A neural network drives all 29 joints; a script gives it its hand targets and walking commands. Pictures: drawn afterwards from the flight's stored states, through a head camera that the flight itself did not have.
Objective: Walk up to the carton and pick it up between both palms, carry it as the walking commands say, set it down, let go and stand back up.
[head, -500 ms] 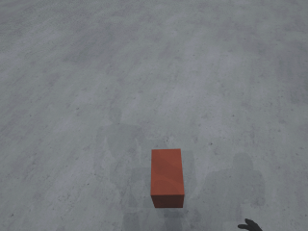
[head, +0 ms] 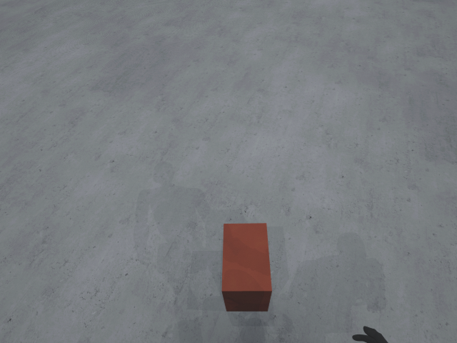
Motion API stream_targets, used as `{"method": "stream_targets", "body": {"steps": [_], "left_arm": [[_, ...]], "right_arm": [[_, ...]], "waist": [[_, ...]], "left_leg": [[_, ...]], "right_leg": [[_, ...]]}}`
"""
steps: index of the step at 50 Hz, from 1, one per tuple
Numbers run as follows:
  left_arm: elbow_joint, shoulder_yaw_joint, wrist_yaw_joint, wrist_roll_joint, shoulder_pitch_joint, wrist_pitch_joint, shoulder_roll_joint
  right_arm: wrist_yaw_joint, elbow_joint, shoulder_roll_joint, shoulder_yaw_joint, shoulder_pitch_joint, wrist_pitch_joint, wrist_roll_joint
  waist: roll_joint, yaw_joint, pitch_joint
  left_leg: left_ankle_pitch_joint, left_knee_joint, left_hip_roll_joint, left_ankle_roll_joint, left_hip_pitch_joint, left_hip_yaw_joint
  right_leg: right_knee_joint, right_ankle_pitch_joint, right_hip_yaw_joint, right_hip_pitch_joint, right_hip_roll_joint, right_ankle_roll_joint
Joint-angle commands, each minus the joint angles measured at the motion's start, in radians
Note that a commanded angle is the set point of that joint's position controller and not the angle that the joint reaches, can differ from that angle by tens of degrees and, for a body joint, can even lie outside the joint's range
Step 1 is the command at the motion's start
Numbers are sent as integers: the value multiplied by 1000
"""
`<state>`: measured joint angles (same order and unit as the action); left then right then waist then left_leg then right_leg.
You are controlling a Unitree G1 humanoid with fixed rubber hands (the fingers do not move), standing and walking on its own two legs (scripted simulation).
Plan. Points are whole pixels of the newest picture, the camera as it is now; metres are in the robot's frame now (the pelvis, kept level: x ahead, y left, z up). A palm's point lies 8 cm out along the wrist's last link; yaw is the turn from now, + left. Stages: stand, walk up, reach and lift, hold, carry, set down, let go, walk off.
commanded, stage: stand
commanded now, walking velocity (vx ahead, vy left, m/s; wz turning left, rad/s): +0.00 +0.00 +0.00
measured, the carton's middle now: (246, 268) +0.47 +0.00 -0.64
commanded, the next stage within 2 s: reach and lift in 0.10 s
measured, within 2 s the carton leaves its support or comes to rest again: neither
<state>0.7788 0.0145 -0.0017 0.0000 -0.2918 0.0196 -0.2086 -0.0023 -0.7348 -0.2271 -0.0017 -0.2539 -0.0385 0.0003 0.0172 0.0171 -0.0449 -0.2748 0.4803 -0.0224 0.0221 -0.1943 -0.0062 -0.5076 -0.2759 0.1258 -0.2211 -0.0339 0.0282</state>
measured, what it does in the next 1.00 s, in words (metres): lowers itself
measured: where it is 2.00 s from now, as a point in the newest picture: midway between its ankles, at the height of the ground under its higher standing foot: outside the picture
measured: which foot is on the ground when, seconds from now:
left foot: down 0.00-1.00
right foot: down 0.00-1.00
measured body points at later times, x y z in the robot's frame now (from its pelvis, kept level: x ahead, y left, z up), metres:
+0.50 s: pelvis -0.03 +0.00 -0.02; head +0.05 -0.01 +0.42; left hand +0.18 +0.23 -0.13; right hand +0.18 -0.24 -0.14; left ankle -0.01 +0.14 -0.74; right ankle +0.00 -0.10 -0.74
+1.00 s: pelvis -0.07 -0.02 -0.07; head +0.14 -0.04 +0.32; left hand +0.32 +0.19 -0.17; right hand +0.32 -0.22 -0.18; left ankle -0.01 +0.13 -0.74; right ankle +0.00 -0.10 -0.74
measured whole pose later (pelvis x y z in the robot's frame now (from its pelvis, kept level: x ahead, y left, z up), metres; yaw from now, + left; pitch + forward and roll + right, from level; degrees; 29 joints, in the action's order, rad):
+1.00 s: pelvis -0.07 -0.02 -0.07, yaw -1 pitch +19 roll +2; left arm 0.75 0.16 -0.01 0.00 0.65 0.23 -0.20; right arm 0.07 -0.70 -0.23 -0.07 0.64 -0.24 0.00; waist 0.01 0.02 -0.17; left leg -0.36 0.97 -0.04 0.02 -0.95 -0.01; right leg -0.99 -0.34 0.10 -0.99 -0.03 0.07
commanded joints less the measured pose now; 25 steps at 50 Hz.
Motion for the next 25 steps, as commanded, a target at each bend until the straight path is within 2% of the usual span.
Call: {"method": "stream_targets", "body": {"steps": [1,5,6,7,8,9,10,11,12,13,14,15,16,17,18,19,20,21,22,25], "left_arm": [[-34,41,-2,33,-4,-23,-109],[-36,42,-1,36,0,-24,-126],[-387,107,2,28,351,36,-122],[-456,79,12,-10,417,86,-119],[-426,100,16,7,375,128,-136],[-410,105,22,16,322,157,-131],[-407,107,28,23,288,170,-121],[-414,102,31,20,257,159,-104],[-379,103,30,29,236,161,-93],[-345,92,29,33,213,164,-79],[-311,94,30,47,192,165,-70],[-280,93,28,55,196,171,-62],[-269,97,31,48,214,169,-53],[-253,90,31,43,239,168,-50],[-245,90,32,29,284,163,-42],[-236,90,31,25,312,165,-44],[-260,100,35,15,354,155,-47],[-264,97,34,-2,407,151,-38],[-276,107,33,-5,434,144,-43],[-288,115,19,-29,539,140,-37]], "right_arm": [[3,-10,-99,-35,-40,33,16],[1,-10,-99,-33,-32,30,16],[1,341,-132,-68,309,-13,35],[-9,337,-131,-61,295,-60,26],[-18,320,-138,-79,273,-105,39],[-27,310,-163,-119,233,-132,57],[-33,314,-154,-127,203,-142,64],[-33,358,-160,-139,217,-131,77],[-32,340,-145,-151,209,-131,79],[-29,292,-148,-157,185,-134,85],[-28,271,-124,-146,165,-136,84],[-25,261,-113,-139,185,-138,74],[-27,272,-100,-127,232,-135,61],[-27,247,-98,-124,244,-138,51],[-28,251,-90,-115,308,-130,33],[-28,232,-91,-118,322,-135,26],[-26,262,-103,-129,381,-124,12],[-24,272,-97,-125,432,-118,1],[-22,272,-100,-132,454,-118,0],[-20,254,-84,-138,542,-113,-18]], "waist": [[-44,-15,115],[-41,-17,117],[-82,-18,38],[-75,-37,-18],[-75,-31,-4],[-69,-42,29],[-39,-46,37],[-56,-29,87],[-42,-19,72],[-26,-25,59],[-41,-22,70],[-21,-19,54],[-67,-5,46],[-61,-14,37],[-82,-5,31],[-74,-10,49],[-51,-13,90],[-84,-14,109],[-59,-12,145],[-53,-24,215]], "left_leg": [[208,-40,-77,-47,20,9],[172,-36,-60,-41,22,-11],[-8,33,51,-35,-235,-70],[-43,60,56,-18,-171,-100],[-48,66,58,-19,-112,-113],[-23,76,54,-15,-81,-105],[-18,83,48,-15,-62,-95],[16,81,43,-20,-104,-88],[51,80,45,-21,-162,-80],[90,95,48,-22,-183,-73],[115,101,54,-28,-190,-64],[111,107,57,-28,-211,-63],[128,125,56,-34,-242,-53],[100,140,55,-31,-256,-51],[96,157,51,-33,-273,-41],[65,171,46,-28,-278,-41],[97,191,47,-28,-282,-33],[68,208,38,-28,-304,-30],[75,222,40,-26,-327,-31],[68,256,43,-27,-385,-27]], "right_leg": [[94,158,-100,34,-80,21],[105,156,-114,29,-96,27],[33,-97,-105,-138,54,-33],[49,-145,-92,-190,42,-44],[57,-167,-76,-192,39,-45],[45,-127,-86,-185,29,-32],[36,-109,-98,-167,25,-21],[-1,-43,-100,-114,39,-26],[-30,27,-99,-96,46,-32],[-59,89,-103,-89,58,-31],[-64,125,-108,-87,64,-37],[-67,126,-113,-95,65,-38],[-82,146,-122,-111,65,-44],[-89,129,-128,-126,62,-40],[-97,124,-135,-143,59,-43],[-114,102,-134,-157,55,-42],[-129,140,-150,-155,52,-39],[-143,117,-151,-169,49,-44],[-167,131,-154,-169,46,-41],[-215,143,-152,-191,47,-41]]}}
